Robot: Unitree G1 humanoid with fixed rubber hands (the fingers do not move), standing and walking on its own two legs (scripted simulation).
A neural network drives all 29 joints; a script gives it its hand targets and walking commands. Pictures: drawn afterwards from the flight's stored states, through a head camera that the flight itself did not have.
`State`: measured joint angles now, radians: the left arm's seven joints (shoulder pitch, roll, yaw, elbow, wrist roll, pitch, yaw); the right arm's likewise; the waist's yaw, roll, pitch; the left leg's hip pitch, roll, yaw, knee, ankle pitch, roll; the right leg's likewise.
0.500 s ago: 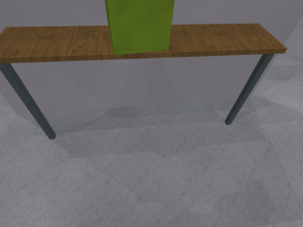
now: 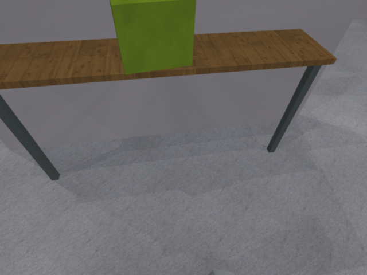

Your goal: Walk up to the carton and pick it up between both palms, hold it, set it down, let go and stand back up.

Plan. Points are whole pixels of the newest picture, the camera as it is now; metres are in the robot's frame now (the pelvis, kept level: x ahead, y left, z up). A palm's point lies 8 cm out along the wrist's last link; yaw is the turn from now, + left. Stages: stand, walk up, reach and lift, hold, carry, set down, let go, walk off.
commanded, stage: walk up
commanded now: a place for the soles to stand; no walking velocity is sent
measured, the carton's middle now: (151, 27) +0.98 +0.07 +0.09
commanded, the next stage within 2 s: none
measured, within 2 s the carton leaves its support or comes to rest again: neither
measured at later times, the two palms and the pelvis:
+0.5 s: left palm out of the picture +0.09 +0.16 -0.14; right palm (253, 197) +0.33 -0.22 -0.11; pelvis +0.16 -0.04 -0.01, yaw +8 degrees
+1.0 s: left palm (118, 168) +0.44 +0.18 -0.10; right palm (268, 186) +0.37 -0.29 -0.14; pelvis +0.32 -0.04 -0.02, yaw +2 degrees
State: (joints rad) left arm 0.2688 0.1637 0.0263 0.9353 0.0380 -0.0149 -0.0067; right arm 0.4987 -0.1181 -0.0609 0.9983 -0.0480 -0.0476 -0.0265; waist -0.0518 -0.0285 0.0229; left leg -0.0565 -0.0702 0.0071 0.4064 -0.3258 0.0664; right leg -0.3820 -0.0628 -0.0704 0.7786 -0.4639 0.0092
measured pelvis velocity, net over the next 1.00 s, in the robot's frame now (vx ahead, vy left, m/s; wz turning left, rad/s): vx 0.32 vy -0.04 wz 0.04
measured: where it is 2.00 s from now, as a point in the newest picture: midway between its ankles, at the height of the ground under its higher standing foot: (173, 223)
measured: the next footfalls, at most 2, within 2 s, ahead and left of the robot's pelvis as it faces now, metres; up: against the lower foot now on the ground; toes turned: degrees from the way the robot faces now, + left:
right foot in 0.10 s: +0.14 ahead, -0.12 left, +0.00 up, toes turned -6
left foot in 0.58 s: +0.35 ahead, +0.09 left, +0.00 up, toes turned +15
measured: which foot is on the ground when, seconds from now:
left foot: down 0.00-0.10, up 0.12-0.56, down 0.58-1.00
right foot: up 0.00-0.08, down 0.10-0.60, up 0.62-0.98, down 1.00-1.00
